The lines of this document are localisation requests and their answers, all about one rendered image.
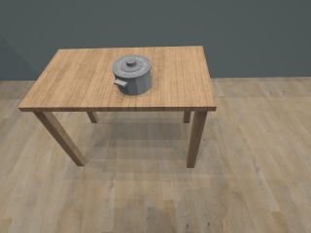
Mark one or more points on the lid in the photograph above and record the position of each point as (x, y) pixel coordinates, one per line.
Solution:
(141, 68)

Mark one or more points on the table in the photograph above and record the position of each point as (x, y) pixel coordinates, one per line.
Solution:
(82, 80)

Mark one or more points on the pot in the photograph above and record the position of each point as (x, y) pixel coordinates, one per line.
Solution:
(134, 87)

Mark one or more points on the knob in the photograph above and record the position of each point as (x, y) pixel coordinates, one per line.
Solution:
(130, 61)

